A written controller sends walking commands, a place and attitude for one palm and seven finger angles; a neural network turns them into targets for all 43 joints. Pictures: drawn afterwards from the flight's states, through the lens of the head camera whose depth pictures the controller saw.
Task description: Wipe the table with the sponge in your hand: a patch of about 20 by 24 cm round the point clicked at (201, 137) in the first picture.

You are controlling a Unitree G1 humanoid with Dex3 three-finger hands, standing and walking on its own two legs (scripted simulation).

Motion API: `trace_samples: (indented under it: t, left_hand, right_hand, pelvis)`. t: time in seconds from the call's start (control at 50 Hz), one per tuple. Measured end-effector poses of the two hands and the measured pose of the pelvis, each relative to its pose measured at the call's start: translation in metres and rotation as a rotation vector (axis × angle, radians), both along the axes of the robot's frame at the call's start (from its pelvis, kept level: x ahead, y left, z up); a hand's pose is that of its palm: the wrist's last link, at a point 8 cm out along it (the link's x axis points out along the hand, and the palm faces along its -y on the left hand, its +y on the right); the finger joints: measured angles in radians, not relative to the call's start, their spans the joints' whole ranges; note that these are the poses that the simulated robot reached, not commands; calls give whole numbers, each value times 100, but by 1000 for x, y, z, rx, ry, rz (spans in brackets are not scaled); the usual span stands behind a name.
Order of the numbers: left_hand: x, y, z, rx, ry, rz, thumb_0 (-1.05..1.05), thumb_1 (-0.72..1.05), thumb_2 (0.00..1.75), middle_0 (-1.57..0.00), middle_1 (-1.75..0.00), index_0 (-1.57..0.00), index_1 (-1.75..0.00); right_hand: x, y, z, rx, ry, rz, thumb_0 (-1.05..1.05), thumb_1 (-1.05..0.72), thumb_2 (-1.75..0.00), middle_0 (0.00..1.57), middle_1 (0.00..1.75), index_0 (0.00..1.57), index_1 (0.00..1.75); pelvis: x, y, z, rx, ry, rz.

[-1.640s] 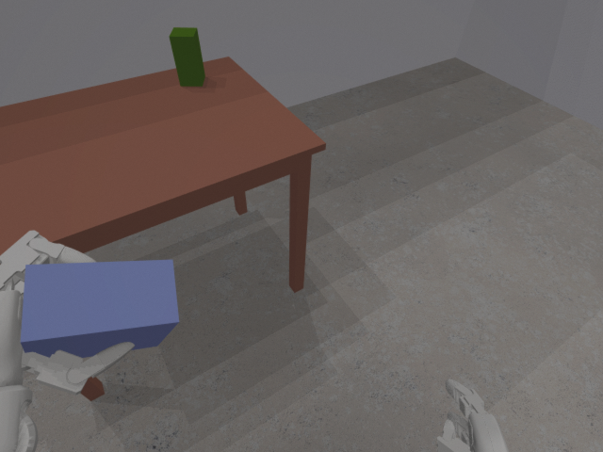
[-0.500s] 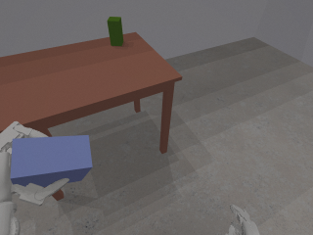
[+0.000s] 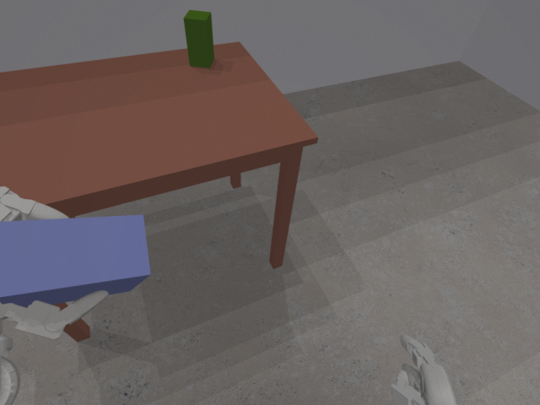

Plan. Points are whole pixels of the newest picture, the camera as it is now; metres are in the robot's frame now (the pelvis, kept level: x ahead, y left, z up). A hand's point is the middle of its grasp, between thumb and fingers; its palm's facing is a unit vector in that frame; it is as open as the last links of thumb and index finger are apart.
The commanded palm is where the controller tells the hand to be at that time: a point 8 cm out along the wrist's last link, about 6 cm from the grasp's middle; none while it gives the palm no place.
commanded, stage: take the last steps up to it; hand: left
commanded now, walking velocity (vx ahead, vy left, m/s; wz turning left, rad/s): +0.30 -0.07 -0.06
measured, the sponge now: (97, 260) +0.23 +0.22 +0.15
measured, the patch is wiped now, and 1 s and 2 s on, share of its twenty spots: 0.00 0.00 0.00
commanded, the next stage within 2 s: come to a stop and stand still in 1.24 s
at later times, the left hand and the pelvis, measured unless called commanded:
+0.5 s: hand (215, 170) +0.37 +0.11 +0.17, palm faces +0.31 -0.79 -0.52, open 10.7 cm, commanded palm +0.30 +0.17 +0.19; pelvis +0.14 -0.11 +0.01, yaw +0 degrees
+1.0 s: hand (240, 109) +0.48 +0.09 +0.19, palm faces +0.42 -0.78 -0.47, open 10.6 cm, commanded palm +0.42 +0.14 +0.19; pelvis +0.27 -0.14 +0.00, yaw +1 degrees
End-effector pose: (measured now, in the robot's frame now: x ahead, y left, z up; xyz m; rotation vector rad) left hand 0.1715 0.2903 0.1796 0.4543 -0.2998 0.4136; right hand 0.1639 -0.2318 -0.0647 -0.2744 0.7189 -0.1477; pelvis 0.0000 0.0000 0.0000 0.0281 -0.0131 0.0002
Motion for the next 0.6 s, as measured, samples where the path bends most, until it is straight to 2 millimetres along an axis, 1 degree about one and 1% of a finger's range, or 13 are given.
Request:
trace_samples:
  t: [0.04, 0.1, 0.14, 0.18, 0.22, 0.26, 0.3, 0.32, 0.36, 0.4, 0.48, 0.54, 0.6]
  left_hand:
    - [15, -6, 2, 8, 13, -19, -1, -52, 99, -66, -136, -67, -136]
    - [36, -23, 10, 20, 23, -51, -1, -52, 99, -66, -136, -67, -136]
    - [48, -37, 17, 32, 23, -72, -1, -52, 99, -66, -136, -67, -136]
    - [60, -52, 21, 52, 32, -83, -1, -52, 99, -66, -136, -67, -136]
    - [74, -65, 23, 82, 48, -81, -1, -52, 99, -66, -136, -67, -136]
    - [89, -78, 21, 120, 60, -68, -1, -52, 99, -66, -136, -67, -136]
    - [104, -92, 15, 148, 61, -50, -1, -52, 99, -66, -136, -67, -136]
    - [111, -99, 12, 141, 66, -44, -1, -52, 99, -66, -136, -67, -136]
    - [124, -110, 7, 112, 81, -43, -1, -52, 99, -66, -136, -67, -136]
    - [135, -121, 6, 101, 107, -51, -1, -52, 99, -66, -136, -67, -136]
    - [153, -137, 12, 126, 147, -78, -1, -52, 99, -66, -136, -67, -136]
    - [165, -144, 21, 145, 131, -91, -1, -52, 99, -66, -136, -67, -136]
    - [177, -148, 30, 149, 91, -88, -1, -52, 99, -66, -136, -67, -136]
  right_hand:
    - [12, 5, 3, 32, -24, 4, 2, -91, -90, 20, 30, 20, 30]
    - [26, 10, 6, 83, -31, 17, 2, -91, -90, 20, 30, 20, 30]
    - [33, 8, 5, 112, -26, 19, 1, -90, -90, 21, 30, 20, 30]
    - [40, 2, 1, 138, -15, 14, 1, -90, -90, 21, 30, 20, 30]
    - [48, -9, -8, 160, 2, 5, 1, -90, -90, 21, 30, 20, 30]
    - [57, -24, -22, 176, 21, -5, 1, -90, -90, 21, 30, 20, 30]
    - [69, -44, -40, 180, 46, -12, 1, -90, -90, 21, 30, 20, 30]
    - [74, -54, -47, 172, 71, -14, 1, -90, -90, 21, 30, 20, 30]
    - [83, -74, -53, 149, 114, -19, 1, -90, -90, 21, 30, 20, 30]
    - [93, -93, -50, 128, 136, -33, 2, -90, -90, 21, 30, 20, 30]
    - [114, -123, -32, 86, 134, -65, 2, -91, -90, 21, 30, 20, 30]
    - [132, -139, -18, 55, 121, -69, 2, -91, -90, 20, 30, 20, 30]
    - [152, -147, -8, 32, 99, -61, 2, -91, -90, 20, 30, 19, 30]
  pelvis:
    - [9, -5, 3, -7, 0, -3]
    - [25, -15, 9, -22, 7, -8]
    - [37, -23, 12, -29, 11, -16]
    - [50, -33, 12, -33, 14, -22]
    - [65, -46, 10, -33, 14, -24]
    - [80, -61, 3, -31, 10, -20]
    - [92, -76, -8, -31, 2, -10]
    - [96, -81, -11, -29, -2, -6]
    - [104, -89, -9, -19, -4, -2]
    - [113, -97, -4, -7, 0, -7]
    - [133, -110, 7, 2, 17, -4]
    - [150, -119, 13, 13, 29, -2]
    - [167, -124, 15, 21, 33, 1]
